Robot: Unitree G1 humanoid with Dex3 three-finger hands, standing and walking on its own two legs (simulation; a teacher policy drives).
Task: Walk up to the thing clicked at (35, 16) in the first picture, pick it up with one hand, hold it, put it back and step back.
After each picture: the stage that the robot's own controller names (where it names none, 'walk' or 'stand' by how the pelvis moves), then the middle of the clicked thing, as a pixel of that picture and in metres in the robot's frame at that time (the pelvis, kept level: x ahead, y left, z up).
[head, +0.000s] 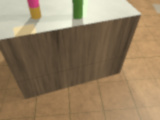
stand; out of the picture +0.95 +0.33 +0.04
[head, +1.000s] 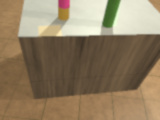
walk; out of the picture +0.88 +0.13 +0.06
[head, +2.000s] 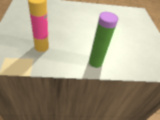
walk; (39, 26) +0.60 +0.22 +0.06
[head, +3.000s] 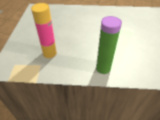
walk; (45, 33) +0.59 +0.19 +0.06
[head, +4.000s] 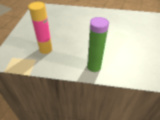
stand; (42, 30) +0.63 +0.23 +0.05
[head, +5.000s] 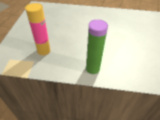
stand; (39, 31) +0.62 +0.23 +0.03
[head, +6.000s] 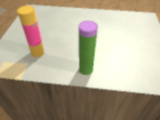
stand; (32, 34) +0.62 +0.26 +0.03
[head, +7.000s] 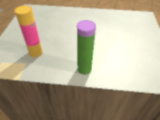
stand; (30, 34) +0.62 +0.27 +0.03
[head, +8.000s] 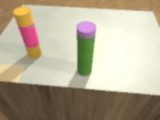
rise first; (29, 35) +0.60 +0.27 +0.03
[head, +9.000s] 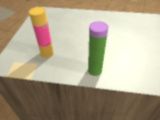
rise first; (42, 34) +0.61 +0.25 +0.04
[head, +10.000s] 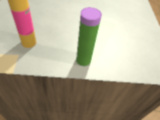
go down; (23, 21) +0.62 +0.23 +0.05
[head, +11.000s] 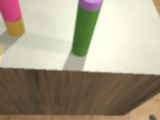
go down; (9, 5) +0.61 +0.24 +0.09
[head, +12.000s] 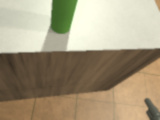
close in; out of the picture +0.62 +0.27 +0.13
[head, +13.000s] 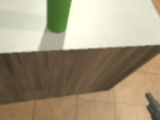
close; out of the picture +0.63 +0.27 +0.14
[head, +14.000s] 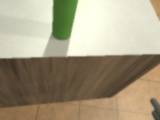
lift; out of the picture +0.62 +0.26 +0.12
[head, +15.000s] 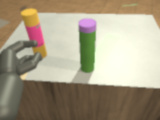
lift; (35, 35) +0.64 +0.26 +0.06
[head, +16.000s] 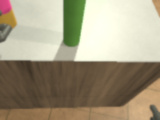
hold; out of the picture +0.64 +0.26 +0.09
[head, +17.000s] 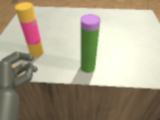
hold; (31, 32) +0.61 +0.25 +0.08
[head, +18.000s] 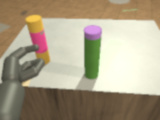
stand; (39, 41) +0.62 +0.25 +0.06
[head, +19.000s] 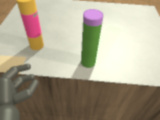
stand; (32, 25) +0.62 +0.25 +0.07
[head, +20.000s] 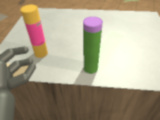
stand; (36, 33) +0.62 +0.25 +0.07
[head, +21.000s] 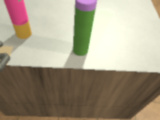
hold; (17, 10) +0.64 +0.25 +0.08
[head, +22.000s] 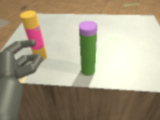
go down; (35, 38) +0.63 +0.26 +0.06
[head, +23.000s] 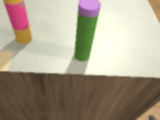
hold; (18, 15) +0.62 +0.24 +0.08
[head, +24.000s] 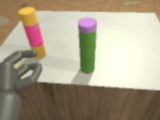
hold; (34, 35) +0.63 +0.26 +0.07
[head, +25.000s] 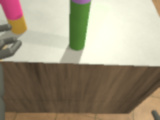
hold; (11, 5) +0.65 +0.25 +0.09
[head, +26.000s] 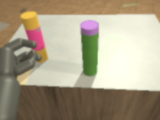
hold; (36, 39) +0.62 +0.25 +0.07
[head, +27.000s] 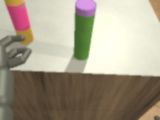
hold; (19, 17) +0.63 +0.25 +0.08
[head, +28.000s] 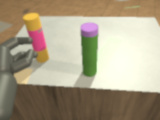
hold; (37, 39) +0.63 +0.26 +0.06
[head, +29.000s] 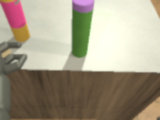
hold; (14, 13) +0.63 +0.25 +0.08
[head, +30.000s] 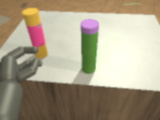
close; (36, 35) +0.64 +0.26 +0.06
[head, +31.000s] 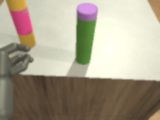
hold; (22, 21) +0.62 +0.25 +0.08
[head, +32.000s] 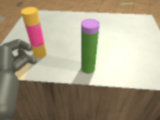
crouch; (35, 35) +0.63 +0.25 +0.06
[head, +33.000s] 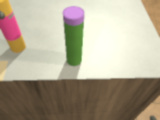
crouch; (9, 26) +0.61 +0.26 +0.05
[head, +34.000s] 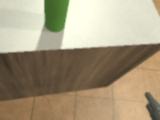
lower; out of the picture +0.63 +0.27 +0.12
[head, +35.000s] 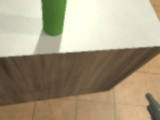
lower; out of the picture +0.63 +0.27 +0.13
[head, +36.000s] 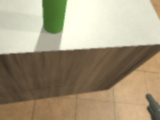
lower; out of the picture +0.63 +0.27 +0.13
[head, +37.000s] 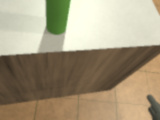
lower; out of the picture +0.63 +0.26 +0.13
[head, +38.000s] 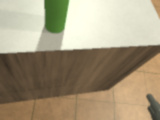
open; out of the picture +0.63 +0.27 +0.13
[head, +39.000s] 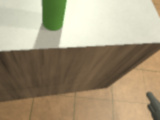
withdraw; out of the picture +0.79 +0.36 +0.07
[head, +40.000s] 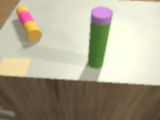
sink last; (27, 22) +0.74 +0.33 +0.00
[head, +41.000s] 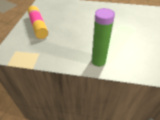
stand; (37, 21) +0.78 +0.35 -0.02
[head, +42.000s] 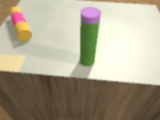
stand; (19, 23) +0.76 +0.38 -0.01
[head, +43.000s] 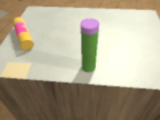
stand; (22, 32) +0.76 +0.39 -0.06
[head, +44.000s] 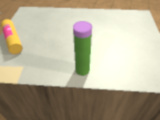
stand; (11, 35) +0.72 +0.43 -0.06
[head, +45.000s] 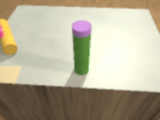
stand; (5, 35) +0.71 +0.45 -0.06
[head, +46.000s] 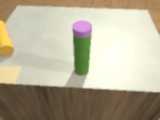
stand; (2, 37) +0.70 +0.47 -0.06
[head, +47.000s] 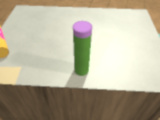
walk; out of the picture +0.68 +0.49 -0.06
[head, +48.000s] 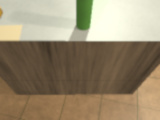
walk; out of the picture +0.80 +0.51 -0.03
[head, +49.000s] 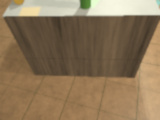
walk; out of the picture +1.09 +0.54 -0.04
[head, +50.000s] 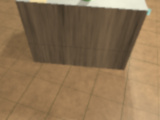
stand; out of the picture +1.33 +0.51 -0.04
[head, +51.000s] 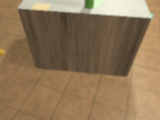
stand; out of the picture +1.14 +0.94 -0.60
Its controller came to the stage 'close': yes
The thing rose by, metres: 0.00
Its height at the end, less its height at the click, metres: -0.78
